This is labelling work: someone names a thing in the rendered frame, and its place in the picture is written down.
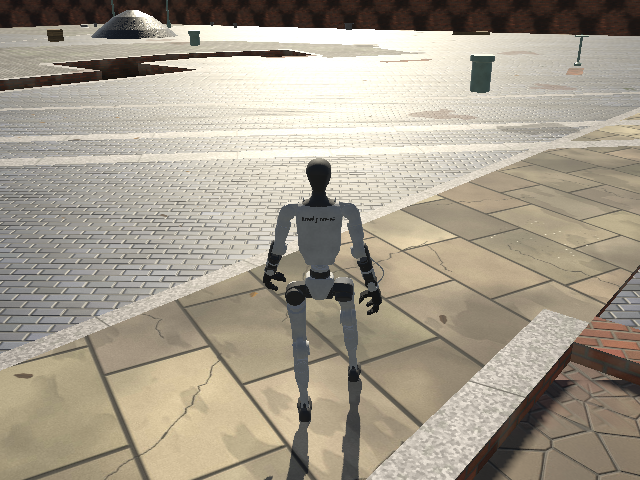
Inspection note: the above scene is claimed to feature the left robot upper arm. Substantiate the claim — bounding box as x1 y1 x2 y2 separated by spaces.
271 202 299 256

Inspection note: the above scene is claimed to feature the right robot thigh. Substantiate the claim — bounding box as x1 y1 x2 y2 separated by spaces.
333 277 355 326

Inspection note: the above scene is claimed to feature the robot left forearm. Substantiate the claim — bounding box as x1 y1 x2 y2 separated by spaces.
264 240 282 276

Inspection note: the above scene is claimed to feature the right robot hand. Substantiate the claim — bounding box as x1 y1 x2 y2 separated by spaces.
359 288 382 315

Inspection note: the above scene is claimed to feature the robot right foot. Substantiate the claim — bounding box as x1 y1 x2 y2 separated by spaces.
348 362 361 382

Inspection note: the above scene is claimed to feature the robot right forearm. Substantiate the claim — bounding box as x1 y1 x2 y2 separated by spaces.
357 243 379 292

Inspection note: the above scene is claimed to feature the right robot upper arm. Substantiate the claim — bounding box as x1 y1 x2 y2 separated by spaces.
340 202 367 259

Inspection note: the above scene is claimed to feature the left robot hand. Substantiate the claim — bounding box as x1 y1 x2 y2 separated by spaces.
263 272 286 291

